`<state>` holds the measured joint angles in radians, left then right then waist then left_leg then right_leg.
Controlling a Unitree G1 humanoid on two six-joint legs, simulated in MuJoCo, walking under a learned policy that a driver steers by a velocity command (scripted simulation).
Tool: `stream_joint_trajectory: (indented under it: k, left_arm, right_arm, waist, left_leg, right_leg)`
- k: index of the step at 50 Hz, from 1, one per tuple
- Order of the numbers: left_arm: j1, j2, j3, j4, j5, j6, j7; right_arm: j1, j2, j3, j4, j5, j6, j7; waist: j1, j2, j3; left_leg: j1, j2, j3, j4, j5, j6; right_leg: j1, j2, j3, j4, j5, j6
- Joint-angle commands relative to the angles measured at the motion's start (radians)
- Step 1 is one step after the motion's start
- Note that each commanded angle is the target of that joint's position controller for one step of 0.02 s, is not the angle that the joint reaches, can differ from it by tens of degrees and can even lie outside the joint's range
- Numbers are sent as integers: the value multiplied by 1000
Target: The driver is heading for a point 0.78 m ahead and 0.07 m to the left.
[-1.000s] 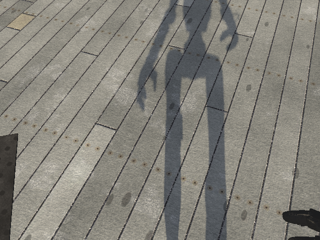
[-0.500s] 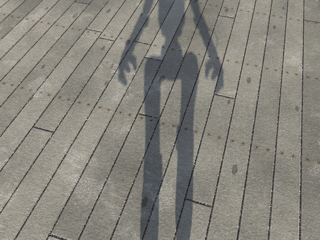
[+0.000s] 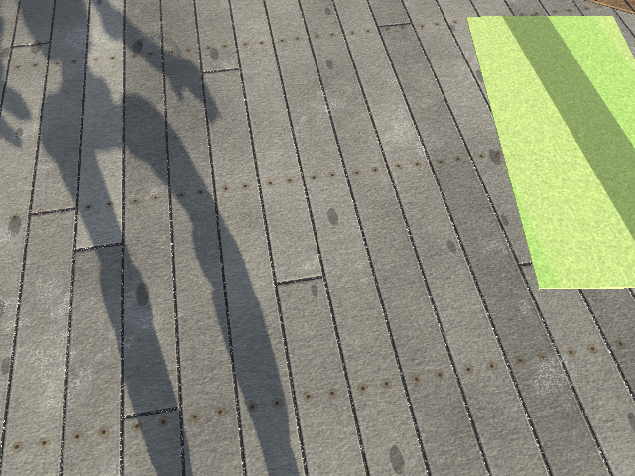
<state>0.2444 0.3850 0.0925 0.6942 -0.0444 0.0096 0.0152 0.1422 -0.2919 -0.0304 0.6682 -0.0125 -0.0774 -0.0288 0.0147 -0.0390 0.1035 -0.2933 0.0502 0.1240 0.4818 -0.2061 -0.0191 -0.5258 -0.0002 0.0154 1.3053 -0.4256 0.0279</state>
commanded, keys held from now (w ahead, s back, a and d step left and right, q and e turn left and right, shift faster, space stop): e+shift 0.24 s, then q+shift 0.76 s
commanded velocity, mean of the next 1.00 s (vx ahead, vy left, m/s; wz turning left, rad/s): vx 0.09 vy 0.00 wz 0.07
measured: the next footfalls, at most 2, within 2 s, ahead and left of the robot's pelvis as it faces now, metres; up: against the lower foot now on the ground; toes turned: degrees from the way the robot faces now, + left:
right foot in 0.22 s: +0.30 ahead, -0.09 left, +0.00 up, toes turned -15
left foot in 0.64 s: +0.32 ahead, +0.15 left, +0.00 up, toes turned -4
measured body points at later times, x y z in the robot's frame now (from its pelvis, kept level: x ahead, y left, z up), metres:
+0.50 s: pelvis +0.22 +0.02 +0.00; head +0.26 +0.01 +0.44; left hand +0.45 +0.22 -0.10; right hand +0.31 -0.28 -0.11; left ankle +0.29 +0.16 -0.70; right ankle +0.26 -0.08 -0.73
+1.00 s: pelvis +0.27 +0.07 +0.01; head +0.32 +0.11 +0.46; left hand +0.43 +0.38 -0.09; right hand +0.46 -0.20 -0.06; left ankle +0.28 +0.16 -0.73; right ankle +0.34 -0.09 -0.69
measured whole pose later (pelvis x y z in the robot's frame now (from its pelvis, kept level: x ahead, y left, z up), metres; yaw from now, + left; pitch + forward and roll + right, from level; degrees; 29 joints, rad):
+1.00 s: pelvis +0.27 +0.07 +0.01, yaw +11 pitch +3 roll -3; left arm 0.02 0.29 0.09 0.69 -0.01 -0.01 0.04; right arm 0.20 -0.33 -0.10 0.63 0.02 0.05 -0.05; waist -0.02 -0.01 0.04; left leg -0.32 -0.11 -0.24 0.48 -0.20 0.06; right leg -0.49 0.09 0.17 0.79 -0.31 0.09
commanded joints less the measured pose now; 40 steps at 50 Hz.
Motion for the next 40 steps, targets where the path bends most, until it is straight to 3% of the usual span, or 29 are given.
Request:
stream_joint_trajectory:
  k: [1,3,6,9,10,11,12,13,14,15,16,17,18,20,21,23,24,28,31,32,33,34,35,37,38,40]
  left_arm:
    - [12,-44,-17,-129,4,17,-12]
    - [7,-41,-21,-132,20,14,-29]
    - [6,-1,-7,-116,27,24,-64]
    - [17,81,32,-125,27,30,-74]
    - [76,112,52,-113,26,27,-68]
    - [181,146,76,-86,23,22,-53]
    - [121,215,82,-106,7,16,-29]
    - [18,254,70,-201,72,-7,-36]
    - [-23,178,52,-234,63,-16,-44]
    - [-64,132,33,-225,48,-26,-41]
    - [-89,77,14,-209,34,-29,-34]
    - [-107,34,-5,-193,34,-28,-24]
    - [-115,18,-18,-178,51,-27,-17]
    - [-141,-3,-27,-141,76,-31,-8]
    - [-129,4,-28,-129,94,-39,-5]
    - [-126,66,-1,-113,79,-21,7]
    - [-128,76,3,-109,76,-10,13]
    - [-153,43,4,-86,63,10,26]
    - [-186,9,6,-74,34,13,37]
    - [-135,-19,7,-56,32,15,38]
    - [-134,-47,1,-96,65,19,39]
    - [-263,-33,1,-136,74,10,42]
    - [-263,-15,9,-130,55,7,41]
    - [-229,-1,20,-94,55,7,47]
    - [-194,-10,25,-91,49,-1,35]
    - [-232,-27,19,-94,53,-5,35]
  right_arm:
    - [-84,-75,-35,-33,17,-14,0]
    - [-123,-131,-57,-23,22,-13,-4]
    - [-134,-178,-75,-6,52,-13,-1]
    - [-126,-220,-93,-3,75,3,2]
    - [-121,-218,-95,-5,78,15,3]
    - [-109,-189,-87,-10,68,25,7]
    - [-14,-66,-53,-19,9,33,18]
    - [93,-118,-46,-45,13,28,27]
    - [21,-210,-60,-25,35,22,34]
    - [-23,-216,-61,-28,45,27,31]
    - [-21,-190,-55,-3,30,38,17]
    - [-12,-175,-52,9,23,50,8]
    - [5,-161,-48,24,28,62,11]
    - [50,-79,-21,47,27,69,16]
    - [61,-35,-6,51,22,64,20]
    - [29,-107,-23,43,37,75,21]
    - [21,-127,-30,34,39,84,22]
    - [-6,-117,-40,6,36,111,27]
    - [84,-108,-54,33,24,109,42]
    - [103,-153,-71,30,15,103,40]
    - [97,-283,-100,-5,9,92,25]
    - [145,-288,-98,-15,-27,73,33]
    - [125,-264,-96,-17,-32,57,35]
    - [40,-209,-91,-38,21,58,20]
    - [18,-187,-86,-50,43,72,18]
    - [44,-174,-85,-62,32,83,-4]
  waist:
    - [28,163,-58]
    - [33,154,-100]
    - [37,121,-138]
    - [71,112,-163]
    - [107,90,-190]
    - [160,26,-218]
    - [52,-274,-184]
    - [-13,-321,-417]
    - [58,-109,-476]
    - [44,-50,-382]
    - [17,54,-313]
    - [-1,54,-284]
    - [-19,33,-274]
    - [-41,-2,-279]
    - [-31,-32,-288]
    - [-1,-45,-281]
    - [2,-50,-271]
    - [2,-79,-179]
    - [-47,-52,-172]
    - [-35,80,-136]
    - [1,381,-77]
    - [-88,344,-140]
    - [-63,247,-147]
    - [-17,140,-159]
    - [6,132,-193]
    - [-15,136,-219]
  left_leg:
    - [108,246,-127,-216,557,176]
    - [83,216,-20,-215,581,166]
    - [136,205,63,-145,594,135]
    - [189,207,92,27,751,103]
    - [175,194,106,164,758,85]
    - [65,157,103,388,593,50]
    - [-159,13,106,684,-328,-11]
    - [-416,-145,-105,999,-522,-54]
    - [-406,-75,-230,1001,-421,-35]
    - [-400,-34,-224,943,-358,-23]
    - [-371,21,-213,866,-323,-26]
    - [-306,49,-214,776,-317,-27]
    - [-201,56,-194,715,-312,-27]
    - [-70,52,-158,509,-268,-42]
    - [-13,55,-153,427,-207,-42]
    - [-37,19,-116,405,-122,-55]
    - [-50,20,-112,412,-124,-55]
    - [-87,33,-82,368,-156,-28]
    - [17,-14,-43,135,-39,31]
    - [60,33,-178,-7,152,80]
    - [138,267,-608,-108,435,239]
    - [152,328,-757,-192,425,367]
    - [174,286,-682,-176,367,334]
    - [191,195,-554,-125,341,237]
    - [195,169,-537,-124,358,243]
    - [203,134,-513,-110,377,217]
  right_leg:
    - [-118,-111,19,-202,51,30]
    - [6,-102,-17,-410,260,19]
    - [128,-63,-64,-577,424,-32]
    - [227,3,-120,-638,350,-105]
    - [318,37,-137,-682,354,-139]
    - [486,64,-106,-759,425,-187]
    - [594,-82,167,-788,927,-263]
    - [798,-360,735,-897,770,-539]
    - [753,-381,690,-965,665,-493]
    - [649,-350,561,-944,658,-431]
    - [538,-311,450,-910,684,-367]
    - [439,-284,367,-893,735,-335]
    - [339,-253,290,-901,774,-314]
    - [257,-200,148,-904,860,-291]
    - [247,-185,99,-925,852,-287]
    - [277,-228,97,-915,781,-303]
    - [276,-248,103,-925,698,-307]
    - [255,-280,85,-939,427,-268]
    - [250,-237,2,-804,334,-175]
    - [180,-165,-79,-636,186,-92]
    - [-103,19,-142,-339,-138,25]
    - [-198,87,29,-157,-265,26]
    - [-217,59,85,-94,-195,9]
    - [-217,24,103,-130,-39,9]
    - [-184,15,111,-130,-7,12]
    - [-150,48,101,-170,63,32]
Keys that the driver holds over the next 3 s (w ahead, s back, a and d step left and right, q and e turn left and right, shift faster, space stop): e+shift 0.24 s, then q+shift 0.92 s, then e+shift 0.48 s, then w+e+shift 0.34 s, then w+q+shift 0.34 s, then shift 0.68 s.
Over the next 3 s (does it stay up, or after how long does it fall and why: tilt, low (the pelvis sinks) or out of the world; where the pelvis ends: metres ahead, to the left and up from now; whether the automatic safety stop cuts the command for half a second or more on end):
stays up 0.96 -0.24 -0.01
